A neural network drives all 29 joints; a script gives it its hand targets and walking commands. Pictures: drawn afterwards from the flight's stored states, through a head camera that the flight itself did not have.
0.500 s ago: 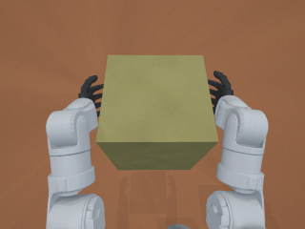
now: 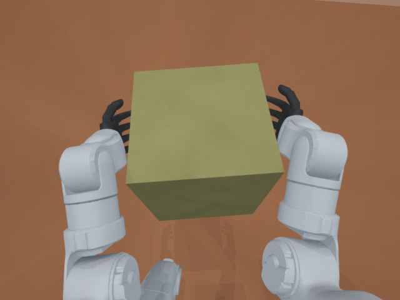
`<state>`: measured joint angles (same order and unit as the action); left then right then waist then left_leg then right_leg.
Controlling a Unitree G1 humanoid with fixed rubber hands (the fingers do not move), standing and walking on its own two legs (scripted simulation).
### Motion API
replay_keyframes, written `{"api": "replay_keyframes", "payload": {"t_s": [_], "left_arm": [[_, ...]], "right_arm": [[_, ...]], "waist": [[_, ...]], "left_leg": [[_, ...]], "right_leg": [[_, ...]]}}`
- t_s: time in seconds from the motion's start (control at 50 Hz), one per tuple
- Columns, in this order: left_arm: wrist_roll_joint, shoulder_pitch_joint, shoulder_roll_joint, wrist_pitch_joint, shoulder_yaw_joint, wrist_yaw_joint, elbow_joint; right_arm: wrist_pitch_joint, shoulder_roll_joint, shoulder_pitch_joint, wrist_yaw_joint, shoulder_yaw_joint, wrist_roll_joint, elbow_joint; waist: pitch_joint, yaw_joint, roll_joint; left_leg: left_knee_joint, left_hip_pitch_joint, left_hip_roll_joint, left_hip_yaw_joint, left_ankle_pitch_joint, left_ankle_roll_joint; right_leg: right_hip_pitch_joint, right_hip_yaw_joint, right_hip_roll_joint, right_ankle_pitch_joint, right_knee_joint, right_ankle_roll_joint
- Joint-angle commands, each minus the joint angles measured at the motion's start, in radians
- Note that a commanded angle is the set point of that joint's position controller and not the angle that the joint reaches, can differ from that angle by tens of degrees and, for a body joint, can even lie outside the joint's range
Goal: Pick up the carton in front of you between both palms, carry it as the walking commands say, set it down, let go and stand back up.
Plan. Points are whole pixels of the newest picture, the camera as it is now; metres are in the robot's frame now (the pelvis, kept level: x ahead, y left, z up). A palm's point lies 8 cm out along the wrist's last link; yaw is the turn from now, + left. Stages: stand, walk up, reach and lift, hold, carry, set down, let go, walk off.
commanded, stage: carry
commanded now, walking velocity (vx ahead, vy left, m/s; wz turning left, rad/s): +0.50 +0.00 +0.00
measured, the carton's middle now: (201, 152) +0.38 +0.05 +0.07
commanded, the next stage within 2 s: none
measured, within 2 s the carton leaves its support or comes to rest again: neither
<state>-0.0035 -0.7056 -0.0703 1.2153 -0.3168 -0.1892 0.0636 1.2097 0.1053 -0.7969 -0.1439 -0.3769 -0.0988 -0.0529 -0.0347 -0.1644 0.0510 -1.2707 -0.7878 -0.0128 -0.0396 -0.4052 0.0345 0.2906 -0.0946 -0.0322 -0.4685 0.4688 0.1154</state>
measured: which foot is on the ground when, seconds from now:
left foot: up 0.00-0.14, down 0.16-0.48, up 0.50-0.76, down 0.78-1.00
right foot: down 0.00-0.20, up 0.22-0.46, down 0.48-1.00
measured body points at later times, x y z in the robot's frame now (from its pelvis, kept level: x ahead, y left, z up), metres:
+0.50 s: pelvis +0.33 -0.03 +0.04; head +0.37 -0.05 +0.49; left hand +0.73 +0.08 +0.20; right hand +0.71 -0.22 +0.21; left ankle +0.26 +0.09 -0.68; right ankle +0.43 -0.12 -0.66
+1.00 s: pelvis +0.51 -0.07 +0.07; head +0.50 -0.07 +0.52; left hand +0.88 +0.08 +0.23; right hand +0.88 -0.23 +0.24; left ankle +0.44 +0.04 -0.65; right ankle +0.43 -0.12 -0.66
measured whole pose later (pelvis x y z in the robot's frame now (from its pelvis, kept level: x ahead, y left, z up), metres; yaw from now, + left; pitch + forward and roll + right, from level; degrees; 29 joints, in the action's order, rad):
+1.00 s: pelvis +0.51 -0.07 +0.07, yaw +0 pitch +5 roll +1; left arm 0.03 -0.72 -0.05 1.28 -0.26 -0.18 -0.06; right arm 1.26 0.06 -0.73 -0.14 -0.34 -0.08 0.02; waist 0.14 -0.01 0.03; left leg -0.62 -0.26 0.03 -0.07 -0.55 0.02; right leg 0.23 -0.06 -0.06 -0.58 0.57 0.09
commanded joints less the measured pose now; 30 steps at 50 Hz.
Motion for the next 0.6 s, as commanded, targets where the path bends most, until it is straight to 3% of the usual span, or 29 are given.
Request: {"api": "replay_keyframes", "payload": {"t_s": [0.0, 0.02, 0.04, 0.06, 0.08, 0.1, 0.12, 0.14, 0.16, 0.18, 0.2, 0.22, 0.24, 0.26, 0.28, 0.3, 0.32, 0.34, 0.36, 0.38, 0.4, 0.42, 0.44, 0.46, 0.48, 0.5, 0.54, 0.56, 0.58], "left_arm": [[-0.488, -0.964, -0.925, -0.035, 0.78, 0.193, 0.254], [-0.474, -0.915, -0.919, -0.02, 0.749, 0.186, 0.182], [-0.45, -0.883, -0.879, -0.004, 0.723, 0.176, 0.072], [-0.41, -0.806, -0.852, 0.001, 0.684, 0.176, 0.07], [-0.376, -0.802, -0.864, 0.014, 0.68, 0.167, 0.041], [-0.36, -0.818, -0.82, 0.02, 0.657, 0.155, 0.081], [-0.307, -0.746, -0.797, 0.033, 0.623, 0.149, 0.051], [-0.26, -0.734, -0.753, 0.04, 0.557, 0.139, 0.029], [-0.231, -0.741, -0.78, 0.047, 0.552, 0.12, -0.007], [-0.197, -0.719, -0.782, 0.035, 0.505, 0.11, 0.055], [-0.154, -0.68, -0.796, 0.038, 0.499, 0.105, 0.021], [-0.129, -0.679, -0.788, 0.03, 0.474, 0.095, 0.024], [-0.083, -0.67, -0.751, 0.024, 0.453, 0.083, -0.005], [-0.062, -0.674, -0.726, 0.023, 0.442, 0.074, -0.055], [-0.034, -0.624, -0.739, 0.01, 0.46, 0.067, -0.017], [-0.015, -0.631, -0.684, 0.014, 0.458, 0.056, -0.05], [-0.014, -0.615, -0.694, 0.017, 0.461, 0.059, -0.032], [-0.02, -0.619, -0.674, 0.018, 0.472, 0.062, -0.041], [-0.045, -0.596, -0.703, 0.026, 0.502, 0.067, -0.048], [-0.049, -0.685, -0.691, 0.01, 0.508, 0.067, 0.047], [-0.085, -0.673, -0.699, 0.024, 0.553, 0.071, 0.064], [-0.099, -0.621, -0.694, 0.038, 0.528, 0.08, -0.015], [-0.131, -0.636, -0.712, 0.033, 0.532, 0.084, 0.031], [-0.167, -0.699, -0.728, 0.04, 0.587, 0.094, 0.108], [-0.185, -0.726, -0.801, 0.048, 0.592, 0.101, 0.08], [-0.21, -0.697, -0.869, 0.04, 0.62, 0.12, 0.082], [-0.313, -0.85, -0.919, 0.025, 0.712, 0.147, 0.184], [-0.345, -0.875, -0.961, 0.026, 0.736, 0.159, 0.131], [-0.353, -0.88, -0.959, 0.018, 0.734, 0.164, 0.158]], "right_arm": [[0.002, 0.727, -0.462, 0.043, 0.623, 0.145, 0.031], [0.002, 0.73, -0.528, 0.035, 0.613, 0.162, -0.005], [0.026, 0.661, -0.488, 0.03, 0.576, 0.128, 0.101], [0.037, 0.681, -0.434, 0.028, 0.596, 0.145, 0.112], [0.042, 0.667, -0.455, 0.032, 0.608, 0.153, 0.098], [0.054, 0.689, -0.455, 0.048, 0.639, 0.186, 0.095], [0.061, 0.741, -0.498, 0.062, 0.673, 0.242, 0.07], [0.069, 0.725, -0.497, 0.071, 0.695, 0.269, 0.072], [0.072, 0.782, -0.579, 0.081, 0.733, 0.331, 0.054], [0.064, 0.906, -0.65, 0.105, 0.788, 0.429, -0.033], [0.05, 0.938, -0.73, 0.116, 0.81, 0.475, -0.089], [0.044, 0.962, -0.75, 0.134, 0.824, 0.516, -0.098], [0.047, 0.988, -0.783, 0.143, 0.836, 0.547, -0.029], [0.033, 0.96, -0.809, 0.151, 0.842, 0.581, -0.053], [0.016, 0.999, -0.913, 0.15, 0.883, 0.619, -0.165], [0.033, 0.951, -0.761, 0.151, 0.824, 0.595, 0.0], [0.021, 0.944, -0.757, 0.145, 0.837, 0.568, -0.017], [0.018, 0.941, -0.784, 0.146, 0.838, 0.587, -0.082], [0.025, 0.904, -0.744, 0.134, 0.799, 0.563, -0.007], [0.029, 0.925, -0.724, 0.127, 0.793, 0.552, 0.032], [0.031, 0.917, -0.671, 0.122, 0.752, 0.548, 0.022], [0.048, 0.88, -0.667, 0.109, 0.729, 0.509, 0.067], [0.058, 0.906, -0.638, 0.108, 0.741, 0.491, 0.035], [0.071, 0.908, -0.61, 0.101, 0.691, 0.447, 0.086], [0.062, 0.887, -0.611, 0.099, 0.647, 0.417, 0.062], [0.048, 0.899, -0.676, 0.095, 0.687, 0.41, -0.058], [0.054, 0.931, -0.517, 0.094, 0.636, 0.331, 0.13], [0.032, 0.865, -0.581, 0.084, 0.618, 0.304, 0.031], [0.038, 0.895, -0.519, 0.076, 0.618, 0.268, 0.136]], "waist": [[0.498, 0.036, 0.09], [0.534, 0.078, 0.109], [0.545, 0.133, 0.166], [0.588, 0.19, 0.133], [0.639, 0.257, 0.14], [0.654, 0.303, 0.084], [0.694, 0.303, -0.193], [0.681, 0.26, -0.297], [0.663, 0.235, -0.25], [0.614, 0.243, -0.095], [0.559, 0.255, -0.005], [0.523, 0.246, 0.013], [0.463, 0.252, 0.02], [0.442, 0.236, -0.038], [0.489, 0.232, -0.066], [0.502, 0.23, -0.109], [0.493, 0.222, -0.127], [0.485, 0.211, -0.144], [0.493, 0.208, -0.221], [0.53, 0.162, -0.228], [0.602, 0.133, -0.148], [0.658, 0.075, 0.032], [0.742, 0.111, 0.367], [0.732, 0.123, 0.223], [0.667, 0.121, 0.113], [0.578, 0.102, 0.077], [0.631, 0.122, 0.06], [0.64, 0.117, 0.062], [0.624, 0.097, 0.081]], "left_leg": [[0.358, -0.001, 0.043, -0.145, 0.129, 0.002], [0.456, 0.178, 0.068, -0.14, 0.12, 0.024], [0.496, 0.334, 0.099, -0.169, 0.136, 0.043], [0.537, 0.474, 0.135, -0.216, 0.133, 0.062], [0.598, 0.67, 0.136, -0.206, 0.137, 0.069], [0.645, 0.881, 0.102, -0.11, 0.074, 0.107], [0.808, 1.017, -0.187, 0.417, 0.123, 0.199], [0.894, 1.107, -0.301, 0.77, 0.162, 0.337], [0.841, 1.058, -0.309, 0.726, 0.245, 0.353], [0.804, 1.01, -0.265, 0.608, 0.251, 0.338], [0.777, 0.956, -0.253, 0.507, 0.45, 0.304], [0.787, 0.895, -0.211, 0.421, 0.401, 0.264], [0.829, 0.827, -0.207, 0.378, 0.393, 0.239], [0.834, 0.806, -0.215, 0.365, 0.423, 0.229], [0.802, 0.879, -0.195, 0.338, 0.574, 0.221], [0.841, 0.84, -0.197, 0.256, 0.636, 0.197], [0.823, 0.788, -0.165, 0.189, 0.651, 0.169], [0.779, 0.745, -0.143, 0.103, 0.685, 0.145], [0.762, 0.709, -0.132, 0.068, 0.626, 0.123], [0.651, 0.748, -0.112, 0.021, 0.775, 0.098], [0.59, 0.646, -0.107, -0.023, 0.691, 0.041], [0.469, 0.417, -0.063, -0.007, 0.312, -0.023], [0.302, 0.237, 0.048, -0.03, -0.195, -0.061], [0.2, 0.196, 0.031, 0.032, -0.271, -0.053], [0.217, 0.205, 0.023, 0.04, -0.26, -0.047], [0.258, 0.159, 0.014, 0.026, -0.219, -0.05], [0.412, 0.212, 0.012, 0.043, -0.176, -0.049], [0.501, 0.251, 0.032, 0.024, -0.16, -0.045], [0.584, 0.242, 0.045, 0.007, -0.135, -0.045]], "right_leg": [[-0.502, 0.186, 0.212, 0.833, -0.094, 0.022], [-0.414, 0.117, 0.201, 0.933, -0.084, 0.039], [-0.363, 0.092, 0.21, 1.114, -0.022, 0.014], [-0.345, 0.016, 0.235, 1.309, 0.087, 0.005], [-0.274, -0.034, 0.203, 1.325, 0.26, -0.017], [-0.069, -0.006, 0.148, 1.123, 0.466, -0.035], [0.135, 0.048, 0.019, 0.372, 0.727, -0.098], [0.412, 0.113, -0.119, -0.052, 1.004, -0.105], [0.485, 0.214, -0.035, -0.042, 1.124, -0.066], [0.531, 0.198, 0.012, -0.048, 1.126, -0.036], [0.526, 0.158, 0.037, -0.041, 1.071, -0.055], [0.496, 0.166, 0.053, -0.088, 0.888, -0.06], [0.489, 0.119, 0.045, -0.103, 0.845, -0.063], [0.496, 0.112, 0.04, -0.154, 0.757, -0.051], [0.488, 0.088, 0.046, -0.094, 0.668, -0.064], [0.418, 0.053, 0.043, -0.013, 0.607, -0.067], [0.327, 0.047, 0.059, 0.022, 0.471, -0.084], [0.23, 0.014, 0.029, 0.013, 0.325, -0.095], [0.143, -0.003, 0.005, 0.08, 0.21, -0.098], [0.051, -0.016, -0.032, 0.17, 0.037, -0.098], [-0.154, -0.061, -0.035, 0.334, 0.039, -0.085], [-0.431, 0.173, 0.144, 0.619, 0.057, -0.035], [-0.56, 0.528, 0.353, 0.942, 0.008, 0.113], [-0.593, 0.554, 0.37, 1.025, 0.016, 0.185], [-0.525, 0.498, 0.327, 1.062, 0.026, 0.155], [-0.503, 0.419, 0.281, 1.132, 0.039, 0.103], [-0.529, 0.344, 0.249, 1.187, 0.071, 0.064], [-0.497, 0.302, 0.233, 1.129, 0.071, 0.064], [-0.525, 0.324, 0.227, 1.171, 0.077, 0.051]]}}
